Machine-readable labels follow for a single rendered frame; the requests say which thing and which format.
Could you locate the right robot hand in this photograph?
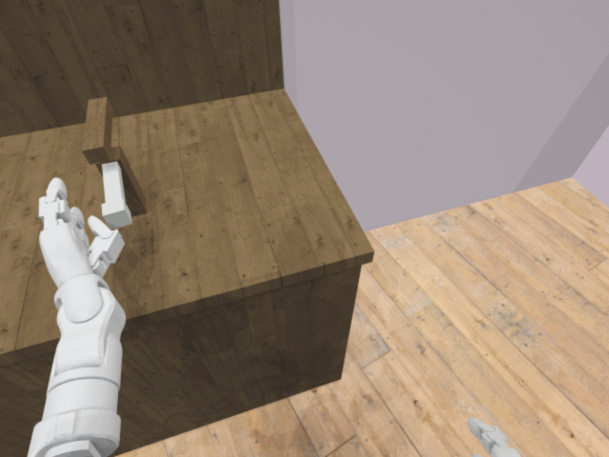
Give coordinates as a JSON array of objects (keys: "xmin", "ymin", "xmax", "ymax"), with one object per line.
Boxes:
[{"xmin": 467, "ymin": 417, "xmax": 521, "ymax": 457}]

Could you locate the robot left forearm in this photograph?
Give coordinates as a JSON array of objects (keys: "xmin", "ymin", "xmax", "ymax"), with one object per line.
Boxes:
[{"xmin": 28, "ymin": 274, "xmax": 126, "ymax": 457}]

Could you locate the left robot hand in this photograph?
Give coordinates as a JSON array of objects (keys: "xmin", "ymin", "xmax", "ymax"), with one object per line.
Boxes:
[{"xmin": 39, "ymin": 178, "xmax": 125, "ymax": 288}]

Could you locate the counter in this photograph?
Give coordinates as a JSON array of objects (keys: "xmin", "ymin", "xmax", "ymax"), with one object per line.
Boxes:
[{"xmin": 0, "ymin": 0, "xmax": 375, "ymax": 457}]

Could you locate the tap lever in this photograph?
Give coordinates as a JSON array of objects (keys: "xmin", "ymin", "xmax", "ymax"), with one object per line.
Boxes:
[{"xmin": 102, "ymin": 161, "xmax": 132, "ymax": 229}]

